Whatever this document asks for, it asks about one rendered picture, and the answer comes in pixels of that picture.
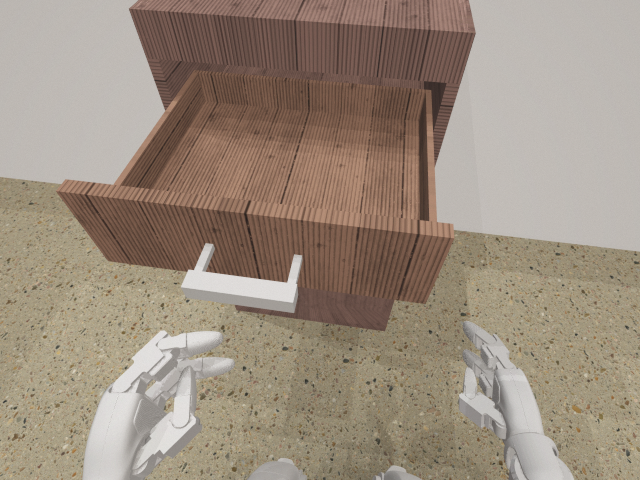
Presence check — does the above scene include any cabinet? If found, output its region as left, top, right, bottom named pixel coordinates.
left=129, top=0, right=476, bottom=331

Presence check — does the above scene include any handle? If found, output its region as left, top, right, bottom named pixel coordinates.
left=181, top=243, right=302, bottom=313

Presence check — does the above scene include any right robot hand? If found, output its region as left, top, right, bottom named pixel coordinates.
left=459, top=321, right=544, bottom=445

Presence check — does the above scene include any drawer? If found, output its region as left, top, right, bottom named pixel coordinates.
left=56, top=70, right=454, bottom=304

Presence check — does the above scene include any right robot forearm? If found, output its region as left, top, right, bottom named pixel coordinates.
left=504, top=433, right=574, bottom=480

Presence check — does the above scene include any left robot hand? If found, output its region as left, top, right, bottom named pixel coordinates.
left=82, top=330, right=235, bottom=480

